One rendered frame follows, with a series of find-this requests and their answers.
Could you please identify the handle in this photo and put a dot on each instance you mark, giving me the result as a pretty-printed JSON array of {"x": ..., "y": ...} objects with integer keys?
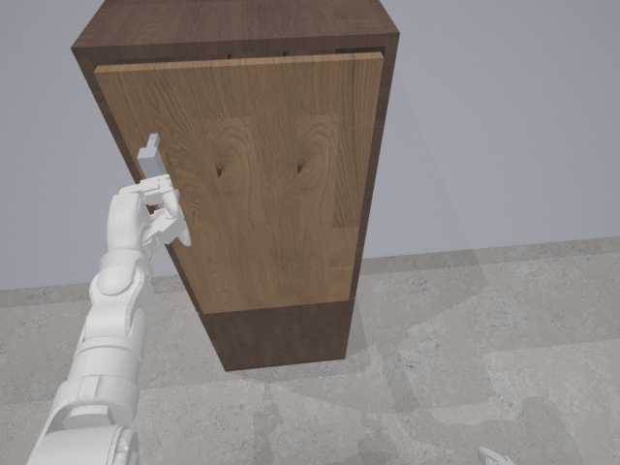
[{"x": 151, "y": 162}]

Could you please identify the left robot hand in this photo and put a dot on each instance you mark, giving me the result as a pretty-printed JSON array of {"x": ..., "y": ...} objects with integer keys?
[{"x": 130, "y": 226}]

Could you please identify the left robot upper arm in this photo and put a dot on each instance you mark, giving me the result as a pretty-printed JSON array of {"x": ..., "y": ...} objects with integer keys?
[{"x": 100, "y": 445}]

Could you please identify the robot left forearm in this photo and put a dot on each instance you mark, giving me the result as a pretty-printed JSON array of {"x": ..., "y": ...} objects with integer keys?
[{"x": 101, "y": 388}]

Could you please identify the cupboard door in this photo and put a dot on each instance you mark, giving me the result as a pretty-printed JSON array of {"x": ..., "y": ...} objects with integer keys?
[{"x": 270, "y": 156}]

